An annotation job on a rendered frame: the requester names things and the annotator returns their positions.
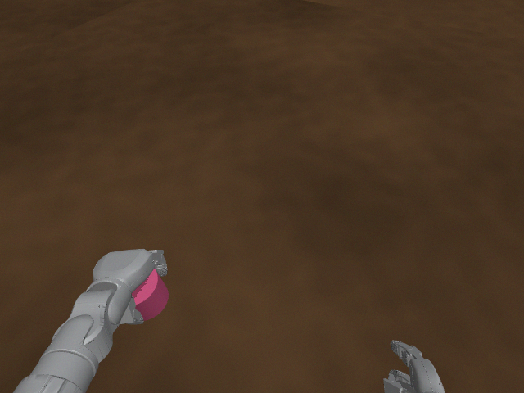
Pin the left robot hand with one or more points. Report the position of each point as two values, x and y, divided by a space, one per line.
132 267

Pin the left robot arm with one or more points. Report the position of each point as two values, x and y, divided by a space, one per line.
71 361

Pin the tin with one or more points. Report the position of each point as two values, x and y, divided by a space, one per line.
151 296

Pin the right robot hand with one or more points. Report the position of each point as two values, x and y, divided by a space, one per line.
423 376

